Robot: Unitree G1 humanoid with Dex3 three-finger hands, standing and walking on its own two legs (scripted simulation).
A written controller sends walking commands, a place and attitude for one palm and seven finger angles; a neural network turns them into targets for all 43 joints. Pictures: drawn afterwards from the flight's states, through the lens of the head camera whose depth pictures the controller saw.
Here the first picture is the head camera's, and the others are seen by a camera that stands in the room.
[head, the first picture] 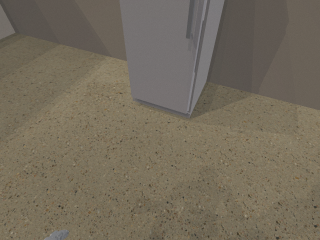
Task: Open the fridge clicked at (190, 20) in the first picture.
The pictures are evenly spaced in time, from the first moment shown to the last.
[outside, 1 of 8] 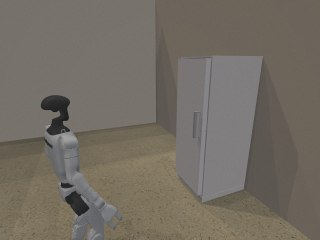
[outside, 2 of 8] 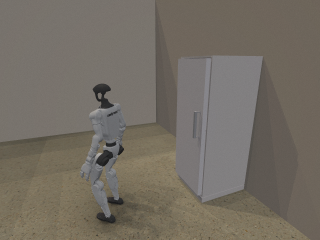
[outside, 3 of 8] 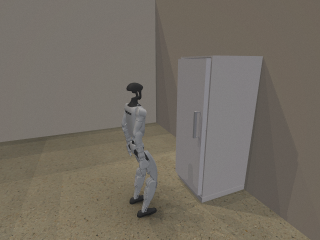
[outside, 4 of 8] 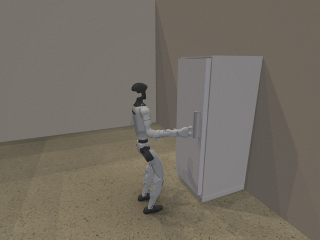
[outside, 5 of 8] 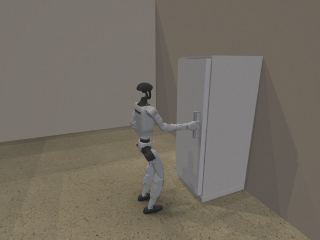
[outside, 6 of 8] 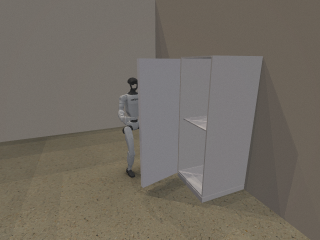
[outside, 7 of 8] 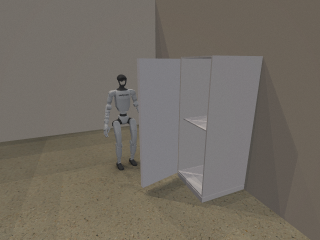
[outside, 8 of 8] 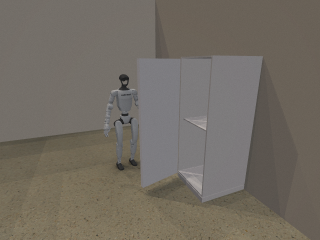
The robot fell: no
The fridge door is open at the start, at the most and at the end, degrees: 0 82 76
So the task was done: yes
